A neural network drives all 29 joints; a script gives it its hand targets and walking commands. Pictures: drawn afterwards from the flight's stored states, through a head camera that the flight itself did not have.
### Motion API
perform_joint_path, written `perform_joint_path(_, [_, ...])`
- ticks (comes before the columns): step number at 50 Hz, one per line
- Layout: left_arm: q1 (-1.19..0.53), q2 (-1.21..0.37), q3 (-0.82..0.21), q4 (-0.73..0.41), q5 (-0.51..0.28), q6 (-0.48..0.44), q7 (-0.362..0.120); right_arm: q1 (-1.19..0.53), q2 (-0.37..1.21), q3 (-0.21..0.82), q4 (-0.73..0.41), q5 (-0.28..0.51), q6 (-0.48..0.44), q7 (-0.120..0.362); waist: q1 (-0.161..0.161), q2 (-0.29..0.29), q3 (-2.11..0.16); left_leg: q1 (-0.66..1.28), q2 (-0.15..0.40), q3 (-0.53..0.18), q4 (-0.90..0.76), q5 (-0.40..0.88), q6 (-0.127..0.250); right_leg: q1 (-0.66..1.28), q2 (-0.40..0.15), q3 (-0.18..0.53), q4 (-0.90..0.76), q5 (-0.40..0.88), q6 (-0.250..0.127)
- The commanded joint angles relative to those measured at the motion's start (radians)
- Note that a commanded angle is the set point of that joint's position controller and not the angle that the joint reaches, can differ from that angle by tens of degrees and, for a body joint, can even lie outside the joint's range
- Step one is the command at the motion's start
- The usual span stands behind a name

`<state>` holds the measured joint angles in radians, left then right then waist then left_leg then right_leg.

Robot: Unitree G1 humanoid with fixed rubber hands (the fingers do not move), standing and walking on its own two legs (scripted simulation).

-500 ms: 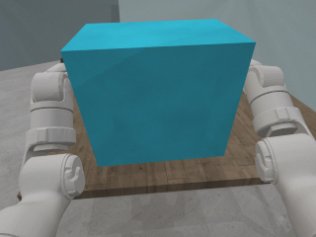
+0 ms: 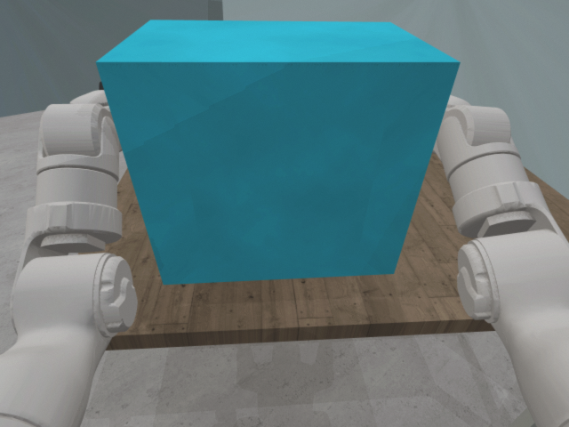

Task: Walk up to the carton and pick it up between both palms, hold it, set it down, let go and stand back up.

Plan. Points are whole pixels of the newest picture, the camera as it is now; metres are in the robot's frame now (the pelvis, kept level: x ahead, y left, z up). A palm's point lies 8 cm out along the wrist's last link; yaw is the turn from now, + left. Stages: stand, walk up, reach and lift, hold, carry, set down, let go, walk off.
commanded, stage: hold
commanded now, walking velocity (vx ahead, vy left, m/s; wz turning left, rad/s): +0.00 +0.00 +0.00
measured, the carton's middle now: (277, 152) +0.34 +0.00 +0.29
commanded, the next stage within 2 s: none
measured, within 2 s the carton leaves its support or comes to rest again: neither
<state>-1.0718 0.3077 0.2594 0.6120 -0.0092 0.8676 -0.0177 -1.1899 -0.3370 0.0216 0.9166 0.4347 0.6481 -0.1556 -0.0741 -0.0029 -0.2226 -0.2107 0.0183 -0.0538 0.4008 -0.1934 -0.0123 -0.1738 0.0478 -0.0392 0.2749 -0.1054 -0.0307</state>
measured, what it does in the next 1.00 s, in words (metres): stands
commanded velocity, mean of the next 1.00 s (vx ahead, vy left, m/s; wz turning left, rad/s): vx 0.00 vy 0.00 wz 0.00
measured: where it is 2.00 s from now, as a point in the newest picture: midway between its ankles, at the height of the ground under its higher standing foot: outside the picture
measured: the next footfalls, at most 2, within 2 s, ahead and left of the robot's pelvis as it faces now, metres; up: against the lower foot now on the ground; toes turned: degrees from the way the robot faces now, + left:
none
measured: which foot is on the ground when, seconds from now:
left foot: down 0.00-1.00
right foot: down 0.00-1.00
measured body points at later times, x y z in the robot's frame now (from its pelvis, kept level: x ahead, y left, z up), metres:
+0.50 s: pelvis +0.00 +0.00 +0.00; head -0.08 +0.01 +0.44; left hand +0.40 +0.19 +0.33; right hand +0.39 -0.18 +0.34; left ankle +0.01 +0.12 -0.75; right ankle +0.03 -0.10 -0.75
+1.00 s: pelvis +0.01 +0.00 +0.00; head -0.09 +0.02 +0.44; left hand +0.39 +0.19 +0.32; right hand +0.38 -0.19 +0.34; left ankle +0.01 +0.12 -0.75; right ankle +0.03 -0.10 -0.75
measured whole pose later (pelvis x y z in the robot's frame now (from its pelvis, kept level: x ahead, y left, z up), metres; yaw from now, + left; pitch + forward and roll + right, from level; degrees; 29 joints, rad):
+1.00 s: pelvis +0.01 +0.00 +0.00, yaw -1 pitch -1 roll -2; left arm -1.02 0.26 0.29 0.53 0.01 0.90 0.00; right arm -1.18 -0.36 0.04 0.91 0.47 0.68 -0.16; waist -0.08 0.01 -0.24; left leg -0.18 0.01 -0.05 0.40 -0.21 -0.01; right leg -0.14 0.05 -0.01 0.27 -0.11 -0.02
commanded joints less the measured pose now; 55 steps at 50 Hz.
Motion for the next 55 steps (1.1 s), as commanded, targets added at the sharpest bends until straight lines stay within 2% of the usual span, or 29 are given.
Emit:
perform_joint_path(1, [-0.830, -0.643, -0.286, -0.271, -0.147, -0.076, -0.124, -0.857, 0.668, 0.152, -0.391, 0.194, 0.004, 0.114, -0.007, 0.075, -0.347, -0.024, -0.046, -0.007, -0.061, 0.206, -0.033, 0.295, 0.008, 0.088, 0.025, 0.238, 0.034])
perform_joint_path(6, [-0.840, -0.631, -0.261, -0.268, -0.134, -0.071, -0.122, -0.854, 0.679, 0.155, -0.371, 0.192, 0.011, 0.124, 0.010, 0.049, -0.311, -0.040, -0.043, -0.007, -0.080, 0.149, -0.018, 0.270, 0.005, 0.091, 0.012, 0.186, 0.037])
perform_joint_path(8, [-0.832, -0.628, -0.263, -0.249, -0.129, -0.069, -0.121, -0.845, 0.675, 0.151, -0.334, 0.189, 0.014, 0.127, 0.012, 0.057, -0.277, -0.046, -0.039, -0.007, -0.085, 0.134, -0.019, 0.251, 0.003, 0.092, 0.007, 0.164, 0.036])
perform_joint_path(12, [-0.856, -0.621, -0.243, -0.200, -0.119, -0.071, -0.123, -0.881, 0.701, 0.144, -0.311, 0.179, 0.013, 0.134, 0.030, 0.031, -0.250, -0.081, -0.038, -0.003, -0.105, 0.052, -0.002, 0.232, 0.000, 0.096, -0.005, 0.089, 0.038])
perform_joint_path(13, [-0.874, -0.627, -0.254, -0.209, -0.126, -0.075, -0.121, -0.888, 0.704, 0.137, -0.315, 0.175, 0.008, 0.135, 0.026, 0.039, -0.272, -0.072, -0.039, -0.003, -0.106, 0.048, -0.001, 0.230, -0.003, 0.100, -0.006, 0.082, 0.037])
perform_joint_path(18, [-0.869, -0.630, -0.263, -0.211, -0.141, -0.082, -0.118, -0.886, 0.702, 0.133, -0.322, 0.184, 0.007, 0.127, 0.014, 0.031, -0.314, -0.045, -0.038, -0.008, -0.086, 0.108, -0.007, 0.249, -0.001, 0.100, 0.006, 0.163, 0.041])
perform_joint_path(24, [-0.835, -0.631, -0.270, -0.201, -0.140, -0.071, -0.127, -0.855, 0.675, 0.128, -0.318, 0.179, 0.019, 0.113, -0.006, 0.046, -0.280, -0.040, -0.037, -0.013, -0.088, 0.117, -0.020, 0.248, 0.002, 0.097, -0.002, 0.161, 0.036])
perform_joint_path(30, [-0.820, -0.650, -0.298, -0.267, -0.152, -0.065, -0.128, -0.838, 0.662, 0.148, -0.377, 0.200, 0.022, 0.105, -0.023, 0.072, -0.318, -0.009, -0.042, -0.017, -0.059, 0.216, -0.039, 0.283, 0.008, 0.095, 0.012, 0.261, 0.036])
perform_joint_path(34, [-0.822, -0.666, -0.318, -0.326, -0.160, -0.061, -0.122, -0.838, 0.664, 0.164, -0.429, 0.221, 0.023, 0.105, -0.026, 0.086, -0.347, 0.018, -0.042, -0.023, -0.046, 0.264, -0.049, 0.276, 0.016, 0.088, 0.020, 0.283, 0.031])
perform_joint_path(37, [-0.811, -0.673, -0.317, -0.360, -0.160, -0.057, -0.116, -0.833, 0.666, 0.174, -0.459, 0.228, 0.023, 0.109, -0.018, 0.074, -0.363, 0.026, -0.045, -0.025, -0.039, 0.277, -0.049, 0.283, 0.020, 0.084, 0.022, 0.295, 0.032])
perform_joint_path(41, [-0.812, -0.665, -0.312, -0.368, -0.147, -0.048, -0.110, -0.823, 0.669, 0.180, -0.435, 0.230, 0.028, 0.118, -0.007, 0.076, -0.321, 0.009, -0.042, -0.022, -0.054, 0.244, -0.041, 0.274, 0.017, 0.090, 0.018, 0.268, 0.034])
perform_joint_path(51, [-0.855, -0.640, -0.272, -0.246, -0.129, -0.050, -0.110, -0.865, 0.690, 0.147, -0.313, 0.194, 0.032, 0.138, 0.019, 0.037, -0.255, -0.054, -0.030, -0.018, -0.100, 0.078, -0.012, 0.228, 0.008, 0.097, -0.009, 0.111, 0.034])
perform_joint_path(55, [-0.861, -0.638, -0.257, -0.179, -0.132, -0.057, -0.115, -0.878, 0.678, 0.120, -0.270, 0.178, 0.031, 0.136, 0.011, 0.041, -0.237, -0.063, -0.028, -0.017, -0.107, 0.051, -0.012, 0.214, 0.004, 0.100, -0.015, 0.089, 0.034])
